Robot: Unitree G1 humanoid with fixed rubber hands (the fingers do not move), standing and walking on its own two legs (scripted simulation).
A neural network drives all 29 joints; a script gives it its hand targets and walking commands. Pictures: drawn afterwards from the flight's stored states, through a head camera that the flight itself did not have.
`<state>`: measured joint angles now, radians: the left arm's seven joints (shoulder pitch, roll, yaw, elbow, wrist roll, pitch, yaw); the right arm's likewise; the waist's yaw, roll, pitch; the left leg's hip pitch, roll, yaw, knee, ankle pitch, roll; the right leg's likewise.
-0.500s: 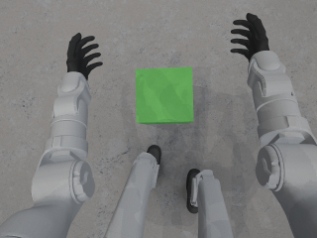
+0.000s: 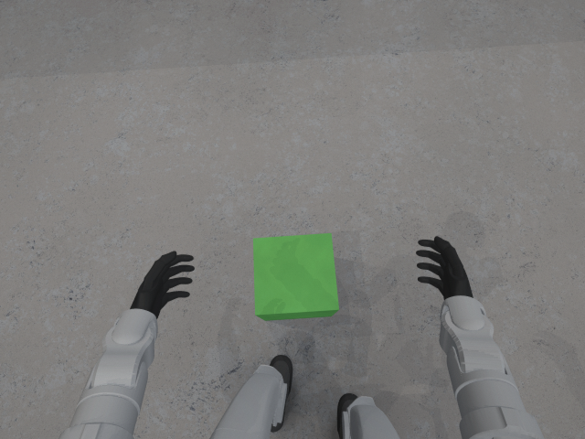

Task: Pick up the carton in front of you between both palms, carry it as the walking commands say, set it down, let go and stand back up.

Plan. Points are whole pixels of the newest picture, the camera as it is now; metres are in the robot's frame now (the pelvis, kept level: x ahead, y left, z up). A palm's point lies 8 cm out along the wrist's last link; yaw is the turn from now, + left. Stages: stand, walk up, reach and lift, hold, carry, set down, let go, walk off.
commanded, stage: let go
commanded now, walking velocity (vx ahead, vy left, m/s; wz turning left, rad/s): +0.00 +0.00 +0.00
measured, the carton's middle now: (295, 280) +0.41 +0.07 -0.61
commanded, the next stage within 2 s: stand in 0.86 s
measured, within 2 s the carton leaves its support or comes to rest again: neither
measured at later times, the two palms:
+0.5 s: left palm (154, 371) +0.19 +0.20 -0.03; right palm (568, 413) +0.20 -0.27 -0.02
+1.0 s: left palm (117, 373) +0.18 +0.25 -0.04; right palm (582, 427) +0.19 -0.29 -0.03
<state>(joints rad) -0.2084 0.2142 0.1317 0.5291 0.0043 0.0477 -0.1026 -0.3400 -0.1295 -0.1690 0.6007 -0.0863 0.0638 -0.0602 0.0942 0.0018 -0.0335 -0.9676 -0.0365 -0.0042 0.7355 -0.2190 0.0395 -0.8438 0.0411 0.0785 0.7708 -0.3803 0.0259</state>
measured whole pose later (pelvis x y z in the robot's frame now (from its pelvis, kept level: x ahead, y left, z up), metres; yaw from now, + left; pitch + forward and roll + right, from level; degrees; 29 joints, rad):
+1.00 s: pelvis +0.04 -0.03 +0.04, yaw +1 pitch +0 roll +0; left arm 0.23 0.30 0.06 0.55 0.04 0.08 0.01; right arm 0.19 -0.26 -0.04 0.66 -0.05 0.03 -0.01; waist 0.01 -0.05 0.00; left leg -0.27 -0.03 -0.03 0.53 -0.26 0.01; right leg -0.12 0.04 0.06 0.50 -0.37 -0.02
